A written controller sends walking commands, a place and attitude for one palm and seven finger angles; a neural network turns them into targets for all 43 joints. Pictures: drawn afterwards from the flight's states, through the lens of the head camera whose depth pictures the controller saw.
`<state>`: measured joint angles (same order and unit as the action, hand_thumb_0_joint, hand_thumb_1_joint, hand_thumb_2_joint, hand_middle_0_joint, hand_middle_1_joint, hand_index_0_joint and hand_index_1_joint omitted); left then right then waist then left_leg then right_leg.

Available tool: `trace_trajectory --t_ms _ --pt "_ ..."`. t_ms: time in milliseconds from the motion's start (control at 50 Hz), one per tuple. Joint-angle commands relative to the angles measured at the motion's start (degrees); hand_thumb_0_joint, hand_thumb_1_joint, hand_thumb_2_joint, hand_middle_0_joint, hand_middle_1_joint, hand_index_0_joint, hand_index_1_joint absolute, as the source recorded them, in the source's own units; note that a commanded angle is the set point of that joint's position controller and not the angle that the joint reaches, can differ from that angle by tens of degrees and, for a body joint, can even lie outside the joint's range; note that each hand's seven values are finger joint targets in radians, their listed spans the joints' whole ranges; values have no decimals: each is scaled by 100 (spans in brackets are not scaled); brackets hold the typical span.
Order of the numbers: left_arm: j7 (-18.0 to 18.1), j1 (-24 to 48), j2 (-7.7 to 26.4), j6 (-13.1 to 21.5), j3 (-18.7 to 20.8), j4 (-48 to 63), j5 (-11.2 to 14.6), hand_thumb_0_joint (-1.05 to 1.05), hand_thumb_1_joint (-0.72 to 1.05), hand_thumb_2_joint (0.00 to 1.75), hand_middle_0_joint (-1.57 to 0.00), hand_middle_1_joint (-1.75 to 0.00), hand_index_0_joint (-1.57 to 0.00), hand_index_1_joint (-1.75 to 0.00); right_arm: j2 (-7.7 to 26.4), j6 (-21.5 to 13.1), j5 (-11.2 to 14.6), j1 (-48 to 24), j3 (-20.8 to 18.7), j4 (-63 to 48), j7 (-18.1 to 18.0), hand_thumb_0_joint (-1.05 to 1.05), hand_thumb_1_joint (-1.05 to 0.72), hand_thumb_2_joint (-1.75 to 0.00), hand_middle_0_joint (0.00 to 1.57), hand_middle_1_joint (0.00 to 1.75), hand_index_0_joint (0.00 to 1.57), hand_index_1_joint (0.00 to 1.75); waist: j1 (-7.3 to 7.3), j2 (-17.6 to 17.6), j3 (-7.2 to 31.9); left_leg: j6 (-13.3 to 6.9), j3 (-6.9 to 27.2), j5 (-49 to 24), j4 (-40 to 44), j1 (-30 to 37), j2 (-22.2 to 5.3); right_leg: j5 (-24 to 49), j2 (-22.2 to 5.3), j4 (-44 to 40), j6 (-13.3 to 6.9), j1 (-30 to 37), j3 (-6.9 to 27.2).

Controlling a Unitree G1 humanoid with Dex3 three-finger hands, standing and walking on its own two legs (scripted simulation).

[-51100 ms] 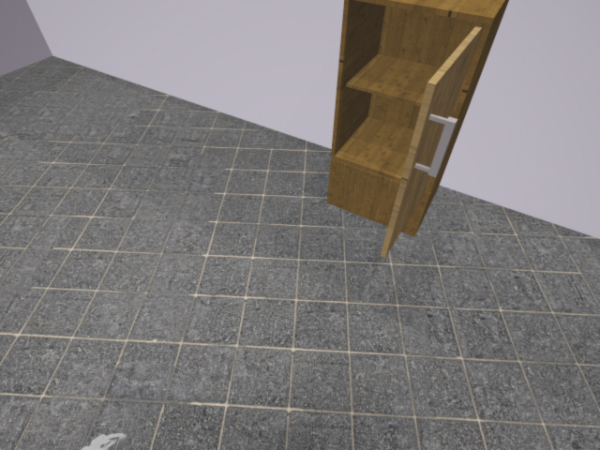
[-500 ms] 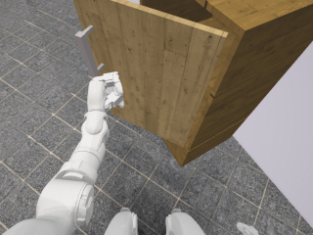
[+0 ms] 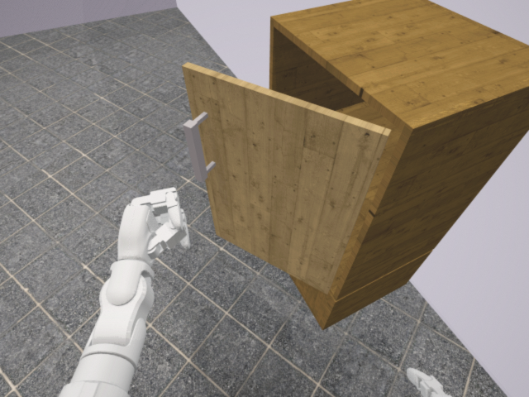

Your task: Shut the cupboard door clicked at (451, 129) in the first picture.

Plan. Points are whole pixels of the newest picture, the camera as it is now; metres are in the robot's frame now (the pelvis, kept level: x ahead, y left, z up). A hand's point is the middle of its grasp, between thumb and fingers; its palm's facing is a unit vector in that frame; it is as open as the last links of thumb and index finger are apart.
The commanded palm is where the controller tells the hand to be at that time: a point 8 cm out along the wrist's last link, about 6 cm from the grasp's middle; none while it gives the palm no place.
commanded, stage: draw the hand back to the body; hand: left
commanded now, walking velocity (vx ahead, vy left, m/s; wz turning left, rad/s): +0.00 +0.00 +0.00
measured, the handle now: (202, 148) +0.62 +0.16 -0.01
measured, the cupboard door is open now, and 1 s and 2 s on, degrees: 32 32 32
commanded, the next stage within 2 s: step back with the hand held close in 1.12 s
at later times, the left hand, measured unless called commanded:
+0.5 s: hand (55, 266) +0.24 +0.24 +0.15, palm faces +0.27 -0.92 -0.29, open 4.3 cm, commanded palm +0.19 +0.29 +0.18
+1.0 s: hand out of the picture +0.19 +0.28 +0.19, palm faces +0.45 -0.81 -0.38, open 7.3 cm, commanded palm +0.14 +0.32 +0.22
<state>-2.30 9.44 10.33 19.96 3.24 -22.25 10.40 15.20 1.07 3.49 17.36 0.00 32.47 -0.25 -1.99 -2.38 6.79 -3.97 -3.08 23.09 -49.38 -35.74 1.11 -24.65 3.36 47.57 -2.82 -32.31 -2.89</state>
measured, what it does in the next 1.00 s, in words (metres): stands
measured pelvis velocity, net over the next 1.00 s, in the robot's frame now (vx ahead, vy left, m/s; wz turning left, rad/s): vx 0.01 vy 0.01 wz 0.03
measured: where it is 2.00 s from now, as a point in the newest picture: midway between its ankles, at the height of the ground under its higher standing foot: outside the picture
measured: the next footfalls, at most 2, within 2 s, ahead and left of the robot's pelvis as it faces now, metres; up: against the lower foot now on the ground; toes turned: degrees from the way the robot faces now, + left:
none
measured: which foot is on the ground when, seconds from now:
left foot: down 0.00-1.00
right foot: down 0.00-1.00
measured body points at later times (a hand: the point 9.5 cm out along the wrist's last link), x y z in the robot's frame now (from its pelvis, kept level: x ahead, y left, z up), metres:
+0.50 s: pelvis +0.01 +0.03 +0.04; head +0.00 +0.01 +0.49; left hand +0.22 +0.29 +0.17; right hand +0.21 -0.17 -0.04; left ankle +0.02 +0.07 -0.70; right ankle -0.01 -0.09 -0.70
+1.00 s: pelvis +0.01 +0.01 +0.04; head -0.01 -0.01 +0.49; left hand +0.16 +0.32 +0.21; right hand +0.20 -0.21 -0.04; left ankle +0.02 +0.07 -0.70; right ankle -0.01 -0.09 -0.70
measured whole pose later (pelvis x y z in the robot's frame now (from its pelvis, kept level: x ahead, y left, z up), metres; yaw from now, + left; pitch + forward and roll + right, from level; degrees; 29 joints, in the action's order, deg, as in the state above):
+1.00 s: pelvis +0.01 +0.01 +0.04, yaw +2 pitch -4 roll -1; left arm 5.6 -26.4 19.0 2.3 17.8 20.3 5.0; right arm 14.3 -3.3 2.3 11.8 1.0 35.0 -3.1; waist 3.4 -4.4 -0.4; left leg -4.9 -1.8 12.8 -24.5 -8.1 4.0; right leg -14.9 1.5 23.0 -1.4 -4.4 -2.8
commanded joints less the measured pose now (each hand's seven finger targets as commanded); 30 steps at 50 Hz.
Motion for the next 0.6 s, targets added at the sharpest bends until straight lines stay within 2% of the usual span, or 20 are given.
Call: trace_trajectory --t_ms 0,20,40,60,80,120,160,180,200,280,340,380,400,420,440,460,480,500,540,580 --pt "-86 856 845 50 370 1784 97 0 90 90 -119 -138 -119 -138 618 -334 37 -513 -130 -935 -40 0 -90 -90 20 30 20 30 159 -21 1173 164 518 -1270 930 1444 -159 1562 -139 -793 134 503 175" --pt "-113 840 825 -45 354 1997 133 0 90 90 -116 -135 -116 -135 605 -357 45 -594 -122 -994 -46 0 -90 -90 20 30 20 30 155 31 1122 170 537 -1251 1000 1497 -165 1535 -136 -833 131 565 154" --pt "162 703 1146 -266 64 2471 -366 0 90 90 -113 -132 -113 -132 477 -170 41 -822 -154 -1093 -154 0 -90 -90 20 30 20 30 222 246 1238 184 580 -1247 1284 1769 -155 1555 -283 -1222 120 951 483" --pt "313 525 1097 -444 104 2767 -378 0 90 90 -111 -129 -111 -129 453 -99 46 -898 -131 -1189 -238 0 -90 -90 20 30 20 30 165 191 1096 169 531 -1256 1397 1829 -176 1579 -318 -1372 140 1115 480" --pt "380 438 1169 -582 143 3028 -376 0 90 90 -108 -126 -108 -126 461 -99 45 -943 -104 -1231 -287 0 -90 -90 20 30 20 30 188 187 1016 153 544 -1314 1438 1853 -166 1651 -325 -1446 141 1210 484" --pt "512 286 1089 -803 36 3296 -460 0 90 90 -102 -120 -102 -120 419 -74 44 -1041 -29 -1199 -350 0 -90 -90 20 30 20 30 157 -51 773 180 671 -1458 1688 2217 -248 1684 -312 -1551 107 1217 376" --pt "609 14 1138 -1000 112 3500 -495 0 90 90 -97 -114 -97 -114 407 -78 20 -1103 20 -1194 -388 0 -90 -90 20 30 20 30 167 51 460 199 783 -1386 1947 2381 -302 1574 -290 -1757 94 1323 314" --pt "641 -84 1252 -1080 191 3600 -519 0 90 90 -94 -111 -94 -111 428 -81 16 -1121 27 -1172 -421 0 -90 -90 20 30 20 30 184 144 437 190 796 -1484 2032 2471 -312 1625 -286 -1862 83 1467 317" --pt "654 -234 1144 -1155 149 3698 -526 0 90 90 -92 -108 -92 -108 390 -85 7 -1166 55 -1176 -428 0 -90 -90 20 30 20 30 181 31 308 209 795 -1547 2128 2600 -332 1650 -299 -1930 88 1500 293" --pt "703 -987 1279 -1411 401 4031 -546 0 90 90 -81 -96 -81 -96 416 -129 -44 -1191 96 -1127 -411 0 -90 -90 20 30 20 30 273 -72 138 301 899 -1908 2462 2906 -397 1803 -299 -2229 72 1904 237" --pt "719 -1273 1294 -1492 545 4399 -559 0 90 90 -72 -87 -72 -87 396 -162 -85 -1252 123 -1116 -364 0 -90 -90 20 30 20 30 298 -126 15 391 1000 -2061 2693 3092 -457 1845 -301 -2384 79 2064 199" --pt "737 -1583 1486 -1535 774 4606 -574 0 90 90 -67 -81 -67 -81 436 -205 -111 -1271 102 -1077 -348 0 -90 -90 20 30 20 30 349 -113 16 406 996 -2241 2783 3149 -473 1922 -296 -2498 76 2239 209" --pt "745 -1616 1486 -1530 832 4832 -561 0 90 90 -64 -78 -64 -78 410 -224 -118 -1273 108 -1093 -331 0 -90 -90 20 30 20 30 357 -225 98 430 1006 -2370 2816 3220 -477 1969 -322 -2500 78 2341 200" --pt "759 -1716 1557 -1539 940 4915 -574 0 90 90 -61 -75 -61 -75 408 -248 -122 -1286 102 -1064 -322 0 -90 -90 20 30 20 30 366 -183 57 438 1012 -2373 2838 3243 -492 1968 -310 -2538 89 2347 197" --pt "776 -1746 1621 -1530 1038 5122 -577 0 90 90 -58 -72 -58 -72 410 -278 -136 -1300 96 -1054 -311 0 -90 -90 20 30 20 30 373 -291 123 457 1042 -2372 2875 3291 -493 1960 -310 -2556 89 2409 192" --pt "794 -1842 1669 -1529 1130 5186 -582 0 90 90 -56 -69 -56 -69 402 -311 -146 -1303 100 -1025 -303 0 -90 -90 20 30 20 30 384 -233 12 479 1097 -2366 2925 3255 -502 1952 -300 -2576 92 2418 176" --pt "809 -2036 1810 -1550 1313 5203 -573 0 90 90 -53 -66 -53 -66 445 -335 -159 -1326 83 -996 -297 0 -90 -90 20 30 20 30 427 -236 -3 459 1046 -2309 2948 3220 -488 1942 -293 -2642 84 2505 194" --pt "817 -2058 1799 -1537 1346 5367 -567 0 90 90 -50 -63 -50 -63 415 -356 -154 -1338 83 -1000 -290 0 -90 -90 20 30 20 30 415 -247 35 456 1021 -2325 2954 3224 -464 1975 -303 -2639 79 2573 188" --pt "841 -2313 1887 -1499 1557 5617 -570 0 90 90 -45 -57 -45 -57 415 -430 -154 -1324 50 -953 -270 0 -90 -90 20 30 20 30 441 -419 80 501 1079 -2476 2964 3288 -495 1990 -298 -2630 88 2600 179" --pt "858 -2690 2047 -1510 1829 5569 -555 0 90 90 -39 -51 -39 -51 455 -488 -166 -1330 28 -893 -251 0 -90 -90 20 30 20 30 502 -289 -83 492 1051 -2406 3009 3151 -481 1973 -285 -2702 95 2650 172"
